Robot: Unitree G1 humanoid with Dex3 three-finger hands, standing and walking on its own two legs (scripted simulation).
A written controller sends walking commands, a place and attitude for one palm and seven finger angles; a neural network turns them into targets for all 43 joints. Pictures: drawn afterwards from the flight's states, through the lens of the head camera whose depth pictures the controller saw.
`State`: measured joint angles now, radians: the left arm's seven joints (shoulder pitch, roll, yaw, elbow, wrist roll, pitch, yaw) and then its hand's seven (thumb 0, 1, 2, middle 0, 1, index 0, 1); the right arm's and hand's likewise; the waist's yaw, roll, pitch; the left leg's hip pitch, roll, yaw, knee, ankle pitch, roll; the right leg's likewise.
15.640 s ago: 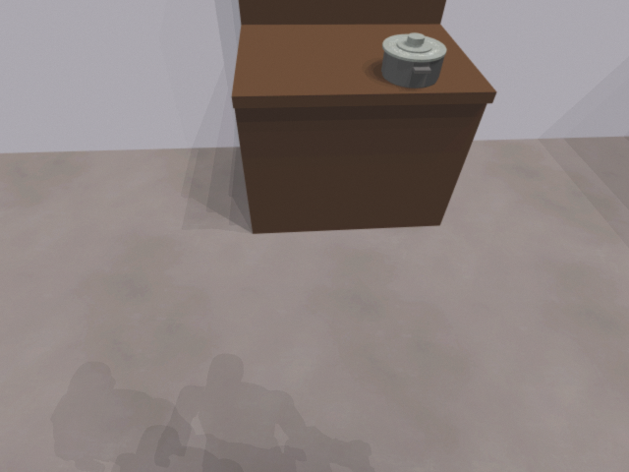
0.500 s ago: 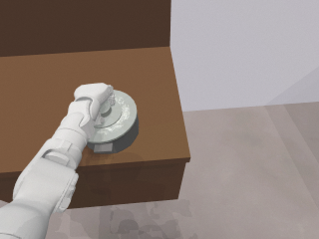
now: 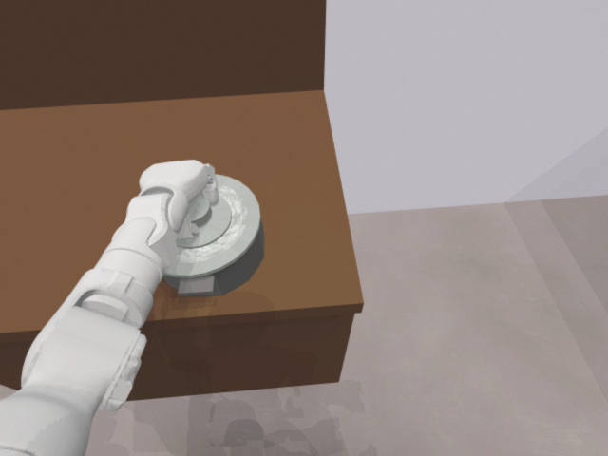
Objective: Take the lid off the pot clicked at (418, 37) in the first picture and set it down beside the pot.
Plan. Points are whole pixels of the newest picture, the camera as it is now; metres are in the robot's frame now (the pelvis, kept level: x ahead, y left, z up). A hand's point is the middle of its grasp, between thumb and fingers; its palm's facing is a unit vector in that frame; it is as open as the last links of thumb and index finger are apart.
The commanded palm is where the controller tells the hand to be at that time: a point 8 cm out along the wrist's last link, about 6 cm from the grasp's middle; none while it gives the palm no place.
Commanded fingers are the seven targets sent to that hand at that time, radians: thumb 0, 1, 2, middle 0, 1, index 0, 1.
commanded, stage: close the fingers and squeeze the knob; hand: left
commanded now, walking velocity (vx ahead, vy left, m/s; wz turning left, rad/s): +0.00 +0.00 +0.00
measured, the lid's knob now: (193, 210) +0.48 +0.16 +0.01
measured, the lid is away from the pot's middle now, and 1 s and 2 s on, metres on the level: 0.01 0.00 0.01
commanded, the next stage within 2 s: lift the lid straight up in 0.50 s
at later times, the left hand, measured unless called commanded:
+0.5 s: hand (186, 214) +0.45 +0.16 +0.04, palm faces -0.37 -0.05 -0.93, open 8.4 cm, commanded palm +0.45 +0.16 +0.10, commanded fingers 0.00 0.56 0.96 -0.77 -1.05 -0.76 -1.06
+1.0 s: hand (188, 206) +0.45 +0.15 +0.06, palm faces -0.33 -0.05 -0.94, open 8.3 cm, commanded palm +0.45 +0.16 +0.13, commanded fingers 0.00 0.58 0.97 -0.79 -1.06 -0.78 -1.07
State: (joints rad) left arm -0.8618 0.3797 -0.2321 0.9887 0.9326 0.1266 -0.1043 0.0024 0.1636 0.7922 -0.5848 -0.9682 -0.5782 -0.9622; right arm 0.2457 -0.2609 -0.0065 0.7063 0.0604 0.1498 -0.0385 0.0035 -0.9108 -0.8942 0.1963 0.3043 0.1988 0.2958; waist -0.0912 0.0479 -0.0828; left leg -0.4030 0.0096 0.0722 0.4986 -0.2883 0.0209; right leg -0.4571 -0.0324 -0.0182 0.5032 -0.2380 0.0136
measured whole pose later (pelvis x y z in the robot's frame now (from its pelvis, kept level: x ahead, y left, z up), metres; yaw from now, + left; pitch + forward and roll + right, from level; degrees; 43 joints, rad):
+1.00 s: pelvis +0.00 +0.00 +0.00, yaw +0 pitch +10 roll +0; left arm -0.87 0.36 -0.25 0.97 0.92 0.16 -0.10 0.01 0.16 0.77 -0.61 -0.95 -0.59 -0.97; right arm 0.24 -0.25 0.00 0.72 0.06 0.12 -0.05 0.00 -0.91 -0.89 0.20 0.30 0.20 0.30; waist -0.09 0.06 -0.07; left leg -0.36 0.01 0.07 0.47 -0.27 0.02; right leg -0.42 -0.03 -0.02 0.48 -0.23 0.01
